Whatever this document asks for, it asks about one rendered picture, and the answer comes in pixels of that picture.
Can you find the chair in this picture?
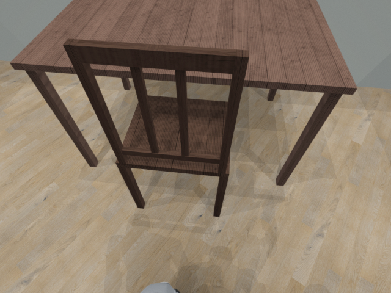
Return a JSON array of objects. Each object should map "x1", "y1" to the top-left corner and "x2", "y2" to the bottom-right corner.
[{"x1": 63, "y1": 38, "x2": 249, "y2": 217}]

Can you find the table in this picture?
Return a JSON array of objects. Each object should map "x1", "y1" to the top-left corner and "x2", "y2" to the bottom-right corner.
[{"x1": 10, "y1": 0, "x2": 357, "y2": 186}]

